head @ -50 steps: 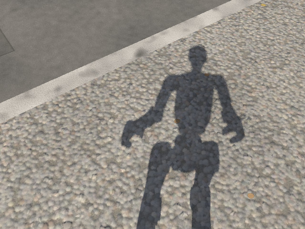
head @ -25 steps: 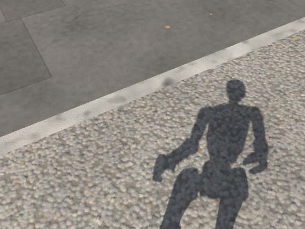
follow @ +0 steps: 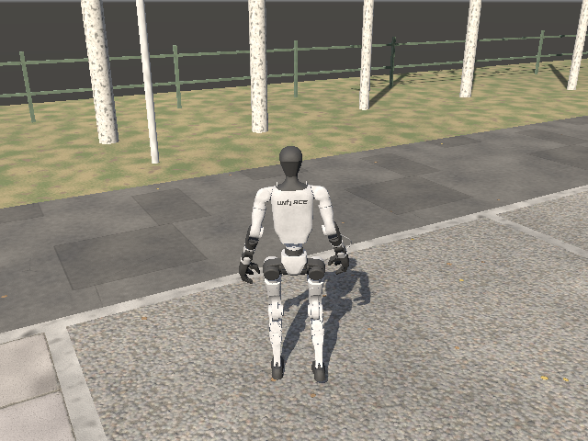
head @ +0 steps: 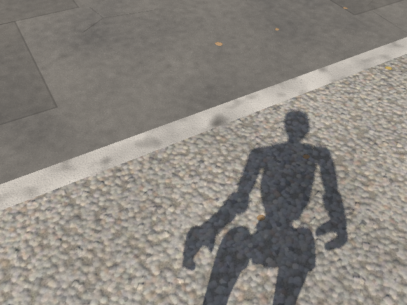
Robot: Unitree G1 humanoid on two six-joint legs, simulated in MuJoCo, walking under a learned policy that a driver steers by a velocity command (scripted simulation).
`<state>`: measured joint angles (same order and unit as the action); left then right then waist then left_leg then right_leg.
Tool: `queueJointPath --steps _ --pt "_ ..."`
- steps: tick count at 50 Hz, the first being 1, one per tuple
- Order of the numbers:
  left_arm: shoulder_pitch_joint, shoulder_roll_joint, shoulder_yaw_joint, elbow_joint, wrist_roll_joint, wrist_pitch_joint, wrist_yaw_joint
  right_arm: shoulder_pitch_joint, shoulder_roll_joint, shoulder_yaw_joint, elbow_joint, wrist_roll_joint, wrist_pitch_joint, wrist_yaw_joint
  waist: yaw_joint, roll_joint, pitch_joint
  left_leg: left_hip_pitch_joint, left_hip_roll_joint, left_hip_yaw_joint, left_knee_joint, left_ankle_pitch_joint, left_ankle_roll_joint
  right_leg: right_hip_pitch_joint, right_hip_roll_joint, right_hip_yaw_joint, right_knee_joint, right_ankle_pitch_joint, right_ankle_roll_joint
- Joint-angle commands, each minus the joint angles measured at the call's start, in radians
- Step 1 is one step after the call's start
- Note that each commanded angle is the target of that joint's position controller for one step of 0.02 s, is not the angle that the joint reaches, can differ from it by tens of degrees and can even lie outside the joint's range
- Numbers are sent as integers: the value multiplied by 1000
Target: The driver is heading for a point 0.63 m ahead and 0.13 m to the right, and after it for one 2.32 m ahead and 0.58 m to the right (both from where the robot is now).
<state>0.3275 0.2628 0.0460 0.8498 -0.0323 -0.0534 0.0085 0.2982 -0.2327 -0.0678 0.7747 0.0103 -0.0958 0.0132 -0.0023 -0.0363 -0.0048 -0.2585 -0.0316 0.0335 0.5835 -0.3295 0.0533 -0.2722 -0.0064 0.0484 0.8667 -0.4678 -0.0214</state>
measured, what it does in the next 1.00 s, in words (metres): walks ahead: right foot, then left foot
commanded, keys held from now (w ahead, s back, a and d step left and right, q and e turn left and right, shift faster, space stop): w+e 0.54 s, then w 0.06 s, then w+q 0.40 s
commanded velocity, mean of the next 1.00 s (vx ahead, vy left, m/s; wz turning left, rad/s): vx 0.46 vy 0.00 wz -0.20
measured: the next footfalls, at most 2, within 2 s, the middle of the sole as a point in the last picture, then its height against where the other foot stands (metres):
right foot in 0.42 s outside the picture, level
left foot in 0.98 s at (217, 249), level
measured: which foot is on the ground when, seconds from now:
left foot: down 0.00-0.44, up 0.46-0.96, down 0.98-1.00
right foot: up 0.00-0.40, down 0.42-1.00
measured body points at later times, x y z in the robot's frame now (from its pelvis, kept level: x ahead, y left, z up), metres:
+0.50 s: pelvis +0.24 -0.07 -0.02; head +0.28 -0.08 +0.43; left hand +0.49 +0.13 -0.10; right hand +0.21 -0.35 -0.14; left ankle +0.07 +0.11 -0.63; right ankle +0.32 -0.16 -0.73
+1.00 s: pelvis +0.54 -0.10 -0.01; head +0.58 -0.11 +0.44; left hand +0.63 +0.17 -0.14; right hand +0.69 -0.38 -0.09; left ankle +0.68 -0.04 -0.73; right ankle +0.33 -0.16 -0.72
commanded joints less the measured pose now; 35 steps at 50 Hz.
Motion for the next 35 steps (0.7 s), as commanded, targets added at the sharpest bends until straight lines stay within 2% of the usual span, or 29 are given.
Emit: queueJointPath --steps 1,2,3,4,5,8,10,13,15,16,18,19,20,21,22,23,24,25,26,27,28,30,32,35 --pt "-125 101 22 -120 -27 -47 -8 160 -127 -32 -20 -15 -19 -2 -67 127 33 423 372 -550 -342 32 214 -598 -23 102 358 30 -54" --pt "-131 89 22 -115 -19 -43 -12 122 -113 -27 -22 -11 -18 -2 -52 88 52 394 342 -450 -369 65 177 -607 -47 107 324 118 -65" --pt "-144 88 27 -111 -10 -37 -15 96 -89 -17 -22 -12 -17 -2 -42 91 63 365 308 -352 -390 151 140 -582 -68 110 282 184 -66" --pt "-134 77 28 -105 -7 -29 -23 90 -72 -10 -16 -16 -14 -3 -34 119 59 337 276 -267 -402 238 117 -545 -72 93 261 230 -57" --pt "-122 61 25 -98 -5 -22 -30 100 -71 -11 -9 -18 -14 -5 -33 127 52 324 259 -205 -407 320 109 -533 -69 75 252 265 -44" --pt "-183 36 17 -131 2 -11 -33 112 -108 -19 7 -20 -13 -17 -45 94 76 283 252 -93 -438 417 111 -554 -61 53 137 358 -3" --pt "-246 23 8 -166 7 -13 -37 90 -127 -20 9 -21 -11 -25 -52 101 92 234 236 -19 -461 409 99 -505 -61 13 -13 460 10" --pt "-341 13 -3 -215 10 -18 -53 113 -149 -22 30 -11 -10 -33 -81 104 123 212 250 49 -481 406 93 -436 -58 -57 -160 542 1" --pt "-373 21 -2 -243 6 -18 -66 128 -159 -23 47 -2 -4 -33 -79 100 137 265 275 73 -458 463 87 -431 -51 -74 -214 515 -26" --pt "-378 30 2 -255 4 -19 -74 123 -166 -25 50 1 1 -33 -68 102 133 302 287 89 -425 553 79 -424 -41 -87 -234 482 -46" --pt "-346 63 18 -269 5 -17 -82 101 -197 -33 43 0 15 -39 -25 136 72 361 298 123 -298 914 56 -335 13 -140 -238 396 -90" --pt "-280 90 33 -260 4 -12 -83 93 -214 -38 38 -2 24 -45 17 160 17 379 297 136 -186 1084 46 -248 51 -164 -229 346 -114" --pt "-143 133 57 -231 2 -8 -79 75 -227 -40 31 -3 34 -49 94 163 -62 338 282 150 -3 1158 29 -66 89 -173 -253 344 -144" --pt "20 192 89 -193 3 0 -62 64 -226 -35 17 -1 34 -54 179 122 -142 160 245 159 246 1035 -5 218 82 -105 -295 372 -184" --pt "100 294 110 -181 9 6 -41 147 -103 3 -30 -32 16 -42 117 -146 -262 -260 103 138 661 191 -62 615 -184 351 -302 303 -321" --pt "105 277 95 -201 9 -5 -41 153 -92 23 -49 -16 -28 -22 101 -154 -448 -451 -28 -103 875 -265 -64 747 -343 846 -517 80 -446" --pt "86 208 78 -193 21 -10 -41 11 -174 -3 -82 26 -52 -11 143 -68 -321 -555 34 -170 895 -170 -42 660 -302 730 -580 46 -366" --pt "19 179 68 -193 16 -15 -41 -42 -173 3 -108 33 -63 -12 102 -16 -172 -561 77 -147 814 -70 -26 480 -264 582 -596 108 -322" --pt "-62 157 59 -211 16 -18 -42 -50 -164 2 -101 10 -64 -22 45 68 -91 -504 119 -135 728 -9 -31 303 -218 472 -606 217 -291" --pt "-117 135 52 -229 26 -22 -41 -27 -172 -7 -96 -8 -53 -29 -1 53 -59 -425 150 -138 665 30 -39 177 -177 392 -624 312 -277" --pt "-146 118 47 -240 33 -23 -40 4 -171 -9 -91 -12 -36 -28 -30 24 -51 -370 170 -136 639 53 -48 99 -153 345 -647 356 -274" --pt "-142 112 45 -225 27 -34 -38 28 -148 -6 -84 -22 -9 -29 -43 3 -43 -335 178 -106 582 87 -78 10 -135 265 -667 468 -283" --pt "-103 124 43 -192 29 -42 -31 -13 -128 2 -92 -24 5 -33 -28 -9 -18 -364 184 -85 489 182 -102 -18 -124 180 -685 544 -273" --pt "-57 129 38 -160 30 -43 -22 -116 -114 10 -110 -16 3 -31 24 -18 6 -397 182 -74 285 386 -95 23 -99 101 -689 540 -225"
